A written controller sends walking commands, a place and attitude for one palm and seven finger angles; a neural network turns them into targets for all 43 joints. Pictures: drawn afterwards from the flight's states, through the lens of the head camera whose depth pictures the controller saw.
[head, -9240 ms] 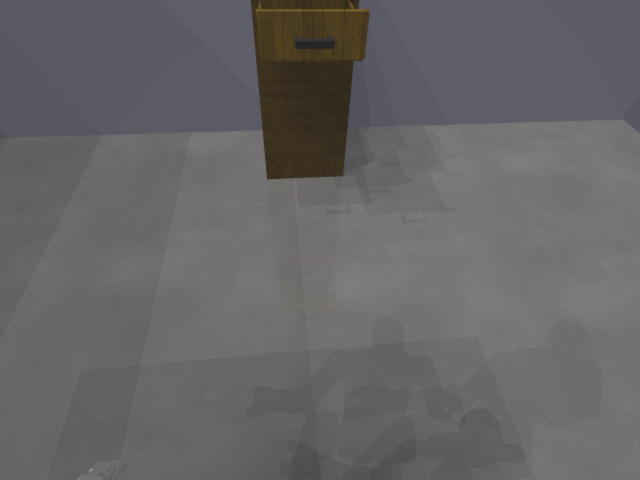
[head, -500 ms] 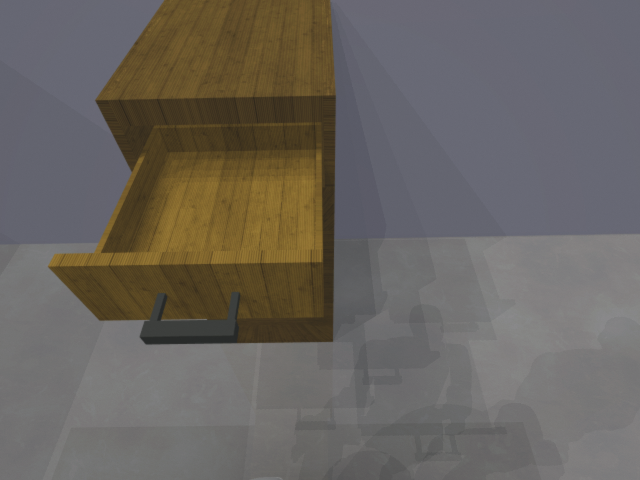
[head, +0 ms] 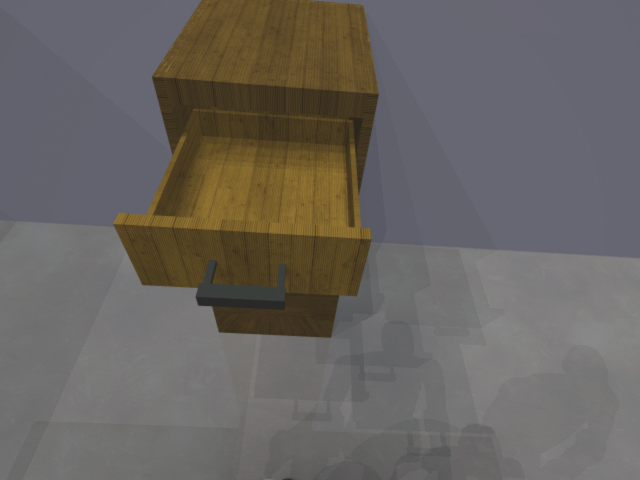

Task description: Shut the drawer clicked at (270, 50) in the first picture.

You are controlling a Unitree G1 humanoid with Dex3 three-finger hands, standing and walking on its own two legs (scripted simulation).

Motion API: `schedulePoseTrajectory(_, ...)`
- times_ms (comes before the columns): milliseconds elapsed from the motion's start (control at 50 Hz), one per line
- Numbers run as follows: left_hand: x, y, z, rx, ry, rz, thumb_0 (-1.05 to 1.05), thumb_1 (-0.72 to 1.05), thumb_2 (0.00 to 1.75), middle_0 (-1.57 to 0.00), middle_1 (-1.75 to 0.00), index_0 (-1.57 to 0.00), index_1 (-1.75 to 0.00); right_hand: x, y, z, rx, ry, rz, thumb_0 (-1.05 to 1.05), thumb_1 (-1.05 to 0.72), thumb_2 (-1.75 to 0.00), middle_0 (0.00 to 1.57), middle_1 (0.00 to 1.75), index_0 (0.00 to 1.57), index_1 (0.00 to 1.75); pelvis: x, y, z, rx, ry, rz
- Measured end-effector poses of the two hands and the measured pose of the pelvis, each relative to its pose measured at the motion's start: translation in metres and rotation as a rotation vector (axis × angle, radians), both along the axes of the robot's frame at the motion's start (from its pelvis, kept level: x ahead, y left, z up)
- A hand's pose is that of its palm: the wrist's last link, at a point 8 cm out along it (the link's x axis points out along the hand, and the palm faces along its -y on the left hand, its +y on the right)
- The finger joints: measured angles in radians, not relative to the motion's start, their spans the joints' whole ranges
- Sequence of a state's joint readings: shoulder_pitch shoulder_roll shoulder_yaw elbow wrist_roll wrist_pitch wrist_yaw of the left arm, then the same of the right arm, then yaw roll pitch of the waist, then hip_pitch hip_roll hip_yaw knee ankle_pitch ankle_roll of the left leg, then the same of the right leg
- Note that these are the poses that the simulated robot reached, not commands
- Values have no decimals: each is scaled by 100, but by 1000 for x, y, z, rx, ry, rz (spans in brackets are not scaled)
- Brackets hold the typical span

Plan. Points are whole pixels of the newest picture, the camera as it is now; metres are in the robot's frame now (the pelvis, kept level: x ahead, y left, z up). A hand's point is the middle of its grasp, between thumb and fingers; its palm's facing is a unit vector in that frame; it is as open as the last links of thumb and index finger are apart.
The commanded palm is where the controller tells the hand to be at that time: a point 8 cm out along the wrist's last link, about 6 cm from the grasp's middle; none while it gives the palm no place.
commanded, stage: come to a stop and stand still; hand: left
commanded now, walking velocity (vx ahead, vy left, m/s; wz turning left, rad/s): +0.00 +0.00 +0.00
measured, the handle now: (244, 283) +0.36 +0.13 +0.02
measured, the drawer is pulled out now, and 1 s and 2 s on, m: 0.29 0.29 0.29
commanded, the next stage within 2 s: look again from close up in 0.96 s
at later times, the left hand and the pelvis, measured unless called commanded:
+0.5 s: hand out of the picture -0.11 +0.20 -0.18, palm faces +0.16 -0.98 -0.14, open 7.3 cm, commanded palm none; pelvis -0.05 +0.05 +0.00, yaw +2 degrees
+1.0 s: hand out of the picture +0.00 +0.27 -0.15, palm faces -0.01 -0.98 -0.20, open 7.4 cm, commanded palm none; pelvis -0.08 +0.08 +0.01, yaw +0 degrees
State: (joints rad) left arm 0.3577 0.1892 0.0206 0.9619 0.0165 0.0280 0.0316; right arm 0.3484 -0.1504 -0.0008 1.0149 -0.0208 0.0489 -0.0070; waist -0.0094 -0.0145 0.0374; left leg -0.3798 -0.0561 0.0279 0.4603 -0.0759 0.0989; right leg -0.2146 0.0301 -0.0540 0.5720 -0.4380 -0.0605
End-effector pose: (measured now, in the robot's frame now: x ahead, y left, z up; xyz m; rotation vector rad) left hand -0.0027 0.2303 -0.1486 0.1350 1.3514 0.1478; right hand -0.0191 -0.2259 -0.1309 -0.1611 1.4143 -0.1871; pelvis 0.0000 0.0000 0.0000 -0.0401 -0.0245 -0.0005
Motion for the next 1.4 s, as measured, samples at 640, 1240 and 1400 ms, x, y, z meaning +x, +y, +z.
schedulePoseTrajectory(640, -137, 46, -8, -27, 140, 95, 0, 91, 90, -20, -30, -20, -30, -17, 60, 14, -23, -159, 9, 0, -93, -90, 20, 30, 20, 30, -66, 64, 5, 16, -21, 36)
schedulePoseTrajectory(1240, 23, 39, 19, 11, -191, -32, -2, 95, 90, -20, -30, -20, -30, -90, 77, -12, 82, 60, -56, 0, -91, -90, 20, 30, 20, 29, -54, 51, 4, 35, 19, 5)
schedulePoseTrajectory(1400, 3, 44, 16, 26, -102, -1, -2, 96, 90, -20, -30, -20, -30, -29, 60, -7, 44, -38, 1, 0, -92, -90, 20, 30, 19, 29, -37, 46, 7, 42, 10, -3)
